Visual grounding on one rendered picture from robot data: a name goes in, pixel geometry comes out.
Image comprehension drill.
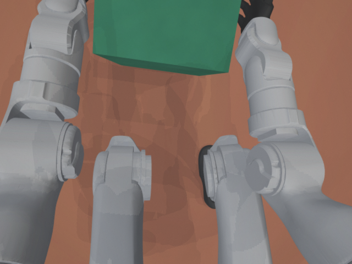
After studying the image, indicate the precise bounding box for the robot right hand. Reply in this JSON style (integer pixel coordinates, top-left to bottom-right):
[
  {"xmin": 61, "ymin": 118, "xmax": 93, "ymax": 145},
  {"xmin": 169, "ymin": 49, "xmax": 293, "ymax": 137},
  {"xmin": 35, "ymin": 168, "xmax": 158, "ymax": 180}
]
[{"xmin": 238, "ymin": 0, "xmax": 274, "ymax": 33}]

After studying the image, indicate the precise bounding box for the robot left thigh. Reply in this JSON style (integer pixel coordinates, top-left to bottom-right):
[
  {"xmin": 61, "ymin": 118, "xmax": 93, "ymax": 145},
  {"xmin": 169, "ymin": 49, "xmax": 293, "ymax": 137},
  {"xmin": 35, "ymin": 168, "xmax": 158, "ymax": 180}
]
[{"xmin": 89, "ymin": 146, "xmax": 152, "ymax": 264}]

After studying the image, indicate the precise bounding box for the left robot shin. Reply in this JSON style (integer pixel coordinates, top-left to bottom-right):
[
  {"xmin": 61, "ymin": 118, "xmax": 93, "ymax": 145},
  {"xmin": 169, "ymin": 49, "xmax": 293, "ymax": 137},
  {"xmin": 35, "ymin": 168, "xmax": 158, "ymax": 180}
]
[{"xmin": 92, "ymin": 136, "xmax": 141, "ymax": 195}]

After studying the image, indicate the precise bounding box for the robot right forearm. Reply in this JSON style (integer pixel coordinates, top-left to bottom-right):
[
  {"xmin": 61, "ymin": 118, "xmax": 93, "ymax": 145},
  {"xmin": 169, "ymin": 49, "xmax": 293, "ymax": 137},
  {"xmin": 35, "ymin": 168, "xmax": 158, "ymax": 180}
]
[{"xmin": 235, "ymin": 17, "xmax": 325, "ymax": 172}]

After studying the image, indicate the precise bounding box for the robot right upper arm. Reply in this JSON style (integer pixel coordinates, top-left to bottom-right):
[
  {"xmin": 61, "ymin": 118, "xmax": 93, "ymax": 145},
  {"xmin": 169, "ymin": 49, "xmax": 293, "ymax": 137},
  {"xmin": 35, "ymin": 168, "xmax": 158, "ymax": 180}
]
[{"xmin": 244, "ymin": 141, "xmax": 352, "ymax": 264}]

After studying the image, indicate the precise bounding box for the robot left upper arm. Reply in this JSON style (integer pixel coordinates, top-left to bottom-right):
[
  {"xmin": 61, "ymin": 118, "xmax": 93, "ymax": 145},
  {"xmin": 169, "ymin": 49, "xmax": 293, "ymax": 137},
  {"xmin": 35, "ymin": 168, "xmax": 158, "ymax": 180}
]
[{"xmin": 0, "ymin": 118, "xmax": 84, "ymax": 264}]

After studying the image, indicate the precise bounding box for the carton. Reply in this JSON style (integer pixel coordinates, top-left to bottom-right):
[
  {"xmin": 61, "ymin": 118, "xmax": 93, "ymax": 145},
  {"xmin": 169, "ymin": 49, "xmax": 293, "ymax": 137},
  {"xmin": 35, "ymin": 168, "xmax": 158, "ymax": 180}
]
[{"xmin": 93, "ymin": 0, "xmax": 241, "ymax": 76}]

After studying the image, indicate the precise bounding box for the robot left forearm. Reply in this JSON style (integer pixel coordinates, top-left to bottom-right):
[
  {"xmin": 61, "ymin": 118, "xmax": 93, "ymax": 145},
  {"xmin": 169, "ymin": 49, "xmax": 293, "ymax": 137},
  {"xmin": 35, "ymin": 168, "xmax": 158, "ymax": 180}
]
[{"xmin": 0, "ymin": 0, "xmax": 90, "ymax": 133}]

